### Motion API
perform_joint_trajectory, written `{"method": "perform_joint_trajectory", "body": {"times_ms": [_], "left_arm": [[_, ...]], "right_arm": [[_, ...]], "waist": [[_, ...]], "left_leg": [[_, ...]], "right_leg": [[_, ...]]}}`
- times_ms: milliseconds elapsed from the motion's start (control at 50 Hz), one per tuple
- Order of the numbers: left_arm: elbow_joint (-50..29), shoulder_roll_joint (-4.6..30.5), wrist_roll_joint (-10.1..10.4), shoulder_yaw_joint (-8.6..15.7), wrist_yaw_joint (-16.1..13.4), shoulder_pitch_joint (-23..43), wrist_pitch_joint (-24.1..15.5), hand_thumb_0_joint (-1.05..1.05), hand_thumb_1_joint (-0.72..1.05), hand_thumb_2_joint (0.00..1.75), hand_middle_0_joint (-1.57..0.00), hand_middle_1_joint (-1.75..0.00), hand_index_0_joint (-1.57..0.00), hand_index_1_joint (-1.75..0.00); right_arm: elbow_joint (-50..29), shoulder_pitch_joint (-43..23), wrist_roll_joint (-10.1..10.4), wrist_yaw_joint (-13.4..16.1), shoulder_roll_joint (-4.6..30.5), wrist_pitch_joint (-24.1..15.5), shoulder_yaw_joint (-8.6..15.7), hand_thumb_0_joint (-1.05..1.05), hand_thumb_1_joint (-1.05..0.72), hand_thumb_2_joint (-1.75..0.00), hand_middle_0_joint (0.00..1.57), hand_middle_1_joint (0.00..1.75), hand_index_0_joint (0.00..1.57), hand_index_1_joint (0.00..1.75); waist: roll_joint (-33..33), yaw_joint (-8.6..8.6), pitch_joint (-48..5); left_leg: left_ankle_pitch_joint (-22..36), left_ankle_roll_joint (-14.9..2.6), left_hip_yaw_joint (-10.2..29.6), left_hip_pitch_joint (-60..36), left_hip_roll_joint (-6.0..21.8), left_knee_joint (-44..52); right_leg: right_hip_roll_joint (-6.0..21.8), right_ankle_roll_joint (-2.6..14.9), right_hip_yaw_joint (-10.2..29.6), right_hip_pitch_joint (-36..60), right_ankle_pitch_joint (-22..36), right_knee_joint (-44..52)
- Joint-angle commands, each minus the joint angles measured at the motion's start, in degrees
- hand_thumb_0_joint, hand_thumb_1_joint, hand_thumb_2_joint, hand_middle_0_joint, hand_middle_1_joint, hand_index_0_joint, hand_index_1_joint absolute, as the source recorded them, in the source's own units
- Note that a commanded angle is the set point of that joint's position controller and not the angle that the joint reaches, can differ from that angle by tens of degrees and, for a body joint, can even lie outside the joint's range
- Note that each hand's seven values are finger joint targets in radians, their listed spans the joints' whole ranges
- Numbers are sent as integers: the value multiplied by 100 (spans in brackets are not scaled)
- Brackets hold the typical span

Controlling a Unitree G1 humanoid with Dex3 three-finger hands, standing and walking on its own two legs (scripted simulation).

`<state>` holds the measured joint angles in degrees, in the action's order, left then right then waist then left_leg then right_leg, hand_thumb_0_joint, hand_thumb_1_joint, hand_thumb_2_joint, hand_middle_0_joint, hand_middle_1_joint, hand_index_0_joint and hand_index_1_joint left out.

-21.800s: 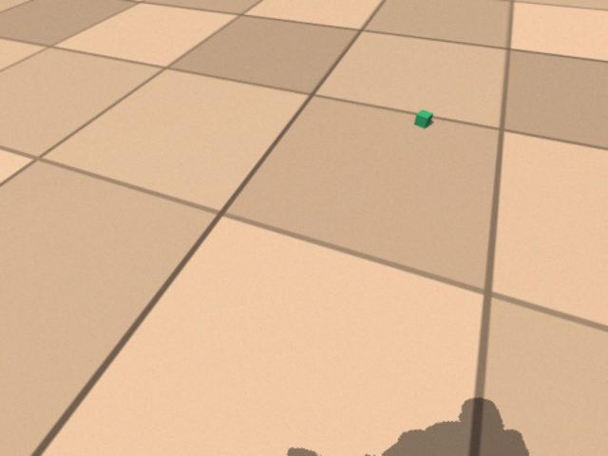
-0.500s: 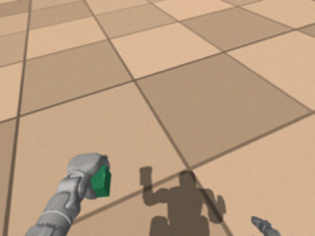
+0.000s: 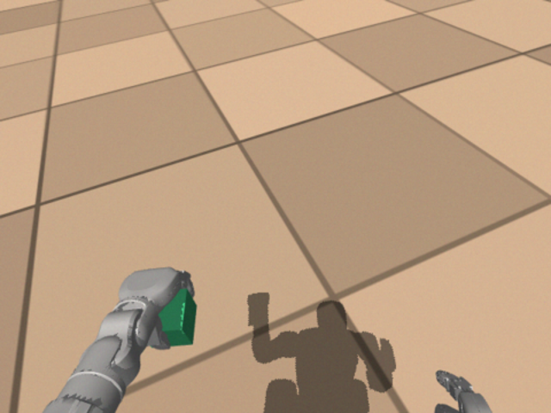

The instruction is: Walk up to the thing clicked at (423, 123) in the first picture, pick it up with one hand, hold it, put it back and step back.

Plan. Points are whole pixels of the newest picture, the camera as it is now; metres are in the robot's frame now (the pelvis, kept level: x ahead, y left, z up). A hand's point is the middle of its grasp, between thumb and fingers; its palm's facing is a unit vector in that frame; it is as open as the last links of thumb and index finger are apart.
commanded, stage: hold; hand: left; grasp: from above
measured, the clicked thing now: (169, 318) +0.30 +0.22 -0.06
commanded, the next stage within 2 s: crouch in 0.42 s
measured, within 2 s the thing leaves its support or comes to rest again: neither
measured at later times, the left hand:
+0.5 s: hand (161, 310) +0.30 +0.23 -0.03, palm faces -0.43 -0.06 -0.90, open 10.0 cm
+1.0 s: hand (179, 330) +0.31 +0.23 -0.14, palm faces -0.44 +0.01 -0.90, open 10.0 cm
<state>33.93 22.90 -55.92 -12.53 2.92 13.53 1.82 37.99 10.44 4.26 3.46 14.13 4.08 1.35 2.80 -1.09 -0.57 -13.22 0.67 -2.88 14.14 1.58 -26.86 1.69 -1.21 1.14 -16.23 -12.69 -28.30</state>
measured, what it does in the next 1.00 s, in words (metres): stands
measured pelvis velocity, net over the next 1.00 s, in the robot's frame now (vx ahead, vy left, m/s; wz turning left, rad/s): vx -0.01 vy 0.00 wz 0.03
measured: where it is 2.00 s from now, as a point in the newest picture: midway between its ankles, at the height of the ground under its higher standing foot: outside the picture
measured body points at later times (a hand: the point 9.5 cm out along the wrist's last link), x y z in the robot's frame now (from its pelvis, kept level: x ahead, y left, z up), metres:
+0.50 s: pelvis +0.01 +0.00 +0.00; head +0.02 -0.02 +0.45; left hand +0.32 +0.23 +0.02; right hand +0.15 -0.25 -0.12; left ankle +0.01 +0.13 -0.74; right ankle +0.02 -0.13 -0.74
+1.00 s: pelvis -0.01 +0.00 -0.05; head +0.06 +0.01 +0.40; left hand +0.33 +0.23 -0.09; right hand +0.10 -0.27 -0.16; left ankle +0.01 +0.13 -0.74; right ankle +0.02 -0.13 -0.74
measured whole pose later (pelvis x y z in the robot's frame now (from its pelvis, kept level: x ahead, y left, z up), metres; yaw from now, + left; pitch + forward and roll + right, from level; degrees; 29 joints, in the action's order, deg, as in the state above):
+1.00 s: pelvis -0.01 +0.00 -0.05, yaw +2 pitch +13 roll +0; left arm 60.6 20.3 -64.6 -10.9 -16.2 27.0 -1.5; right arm 40.4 12.0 0.8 0.6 14.9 2.7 3.8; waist -0.2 2.7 -4.6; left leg -21.8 1.0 -0.5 41.9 2.0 -50.4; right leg 1.6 -1.4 -0.3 -42.2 -20.6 -49.6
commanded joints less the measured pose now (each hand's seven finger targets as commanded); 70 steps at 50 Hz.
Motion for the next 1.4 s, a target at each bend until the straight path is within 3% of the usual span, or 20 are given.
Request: {"method": "perform_joint_trajectory", "body": {"times_ms": [0, 100, 140, 180, 220, 260, 320, 360, 400, 440, 500, 520, 560, 700, 860, 960, 1020, 1240, 1280, 1380], "left_arm": [[-850, 1119, -39, 578, -237, 1727, -8, 0, 64, 75, -107, -58, -105, -60], [-1003, 1067, -55, 480, -270, 1959, -67, 0, 63, 75, -106, -59, -104, -61], [-1111, 1165, -13, 614, -343, 2036, -69, 0, 64, 75, -106, -58, -104, -60], [-1030, 978, -34, 417, -367, 2008, -45, 0, 64, 74, -106, -57, -104, -59], [-882, 1183, -44, 651, -429, 1899, 10, 0, 64, 75, -105, -58, -104, -60], [-1000, 1036, -7, 463, -403, 1999, 14, 0, 67, 73, -107, -58, -106, -59], [-873, 1102, -6, 597, -332, 1567, 47, 0, 66, 75, -108, -56, -106, -58], [-990, 1093, -46, 533, -297, 1808, 31, 0, 65, 77, -109, -56, -106, -59], [-1121, 1279, -59, 704, -300, 1978, 5, 0, 65, 74, -106, -57, -105, -59], [-1005, 996, -25, 468, -283, 1812, 17, 0, 67, 75, -108, -58, -107, -60], [-888, 1193, -30, 676, -317, 1801, 1, 0, 69, 76, -104, -63, -106, -61], [-1001, 1101, -13, 584, -303, 1777, -22, 0, 61, 75, -96, -59, -98, -58], [-793, 937, -65, 455, -323, 1629, -24, 0, 61, 75, -105, -58, -103, -60], [-57, 767, -271, 460, -868, 1716, -180, 0, 61, 70, -105, -54, -103, -57], [1303, 640, -700, 397, -1865, 2984, -311, 0, 63, 72, -103, -59, -103, -59], [2460, 615, -981, 532, -2387, 3282, -328, 0, 67, 71, -107, -60, -107, -60], [2633, 843, -1015, 700, -2590, 3716, -331, 0, 67, 72, -107, -60, -107, -60], [2589, 1242, -927, 1040, -2642, 4763, -213, 0, 59, 75, -102, -59, -101, -60], [3121, 1254, -975, 1053, -2627, 4631, -180, 0, 56, 74, -100, -58, -99, -59], [3222, 1522, -1015, 1171, -2608, 4994, -289, 0, 58, 75, -101, -57, -100, -58]], "right_arm": [[-792, -525, -12, 28, 703, -219, 229, 0, -90, -90, 20, 30, 20, 30], [-752, -480, -23, 19, 700, -210, 247, 0, -90, -90, 20, 30, 20, 30], [-722, -429, -27, 18, 730, -208, 270, 0, -90, -90, 20, 30, 20, 30], [-736, -485, -27, 14, 686, -215, 256, 0, -90, -90, 20, 30, 20, 30], [-719, -463, -18, 14, 718, -197, 275, 0, -90, -90, 20, 30, 20, 30], [-721, -485, -23, 1, 704, -197, 271, 0, -90, -90, 20, 30, 20, 30], [-711, -475, -13, -2, 715, -165, 293, 0, -90, -90, 20, 30, 20, 30], [-757, -514, -24, -3, 705, -155, 280, 0, -90, -90, 20, 30, 20, 30], [-736, -471, -13, 4, 709, -152, 290, 0, -90, -90, 20, 30, 20, 30], [-727, -436, -19, 0, 700, -157, 281, 0, -91, -90, 20, 30, 20, 30], [-713, -409, -25, 10, 726, -148, 307, 0, -90, -91, 20, 30, 20, 30], [-743, -389, -17, -4, 724, -153, 309, 0, -87, -89, 20, 30, 20, 30], [-779, -432, -18, -9, 704, -140, 294, 0, -90, -90, 20, 30, 20, 30], [-616, -189, -84, -67, 732, -111, 347, 0, -90, -90, 20, 30, 20, 30], [-142, 297, -299, -215, 842, -170, 481, 0, -90, -90, 20, 30, 20, 30], [-91, 558, -415, -270, 879, -309, 557, 0, -90, -90, 20, 30, 20, 30], [-81, 686, -486, -267, 935, -388, 607, 0, -90, -90, 20, 30, 20, 30], [-27, 931, -655, -205, 1059, -570, 676, 0, -90, -90, 20, 30, 20, 30], [46, 915, -685, -202, 1080, -587, 625, 0, -90, -90, 20, 30, 20, 30], [83, 931, -764, -274, 1074, -698, 545, 0, -90, -90, 20, 30, 20, 30]], "waist": [[-290, 19, -1183], [-155, 71, -1383], [-98, 49, -1478], [-120, 41, -1421], [-197, 1, -1384], [-210, 51, -1392], [-306, -40, -1413], [-233, 6, -1290], [-127, -29, -1505], [-173, 52, -1404], [-198, -3, -1357], [-239, 15, -1390], [-214, 26, -1193], [-502, 217, -1054], [-306, 574, -1643], [-150, 613, -2345], [50, 620, -2857], [429, 912, -4312], [299, 1027, -3906], [307, 1142, -4208]], "left_leg": [[838, -154, -14, -496, -225, 323], [938, -139, 1, -639, -213, 322], [1070, -125, 1, -670, -207, 298], [1073, -123, 0, -646, -218, 302], [1002, -138, -32, -596, -234, 295], [981, -136, -11, -615, -223, 321], [1194, -140, 5, -595, -216, 282], [1086, -134, 11, -572, -226, 306], [1121, -142, -19, -681, -241, 299], [1200, -137, -25, -666, -224, 283], [1238, -125, -3, -617, -205, 284], [1278, -129, -10, -643, -202, 278], [1216, -116, 1, -575, -208, 294], [1018, -116, 14, -266, -217, 83], [548, -78, 42, 1004, -218, -1361], [251, -63, 58, 2604, -227, -2766], [67, -80, 127, 3304, -213, -3472], [-1137, -86, 444, 5168, -130, -5091], [-1536, -103, 501, 5705, -128, -5311], [-1789, -146, 564, 6370, -176, -6014]], "right_leg": [[-270, 144, -102, 360, 608, 500], [-280, 162, -97, 370, 713, 438], [-287, 162, -107, 426, 831, 423], [-280, 164, -127, 407, 835, 435], [-263, 142, -113, 429, 769, 507], [-271, 147, -116, 413, 784, 478], [-274, 146, -135, 525, 952, 439], [-261, 155, -133, 470, 855, 475], [-260, 154, -109, 548, 891, 483], [-278, 154, -114, 471, 999, 438], [-285, 161, -147, 488, 988, 455], [-292, 166, -140, 522, 1045, 426], [-286, 175, -152, 405, 961, 439], [-272, 171, -160, 47, 812, 272], [-237, 174, -106, -1408, 514, -932], [-234, 211, -117, -2516, 255, -2272], [-272, 250, -181, -3347, 12, -2956], [-230, 345, -362, -5327, -982, -4923], [-231, 342, -399, -5841, -1320, -5158], [-178, 345, -436, -6571, -1596, -5814]]}}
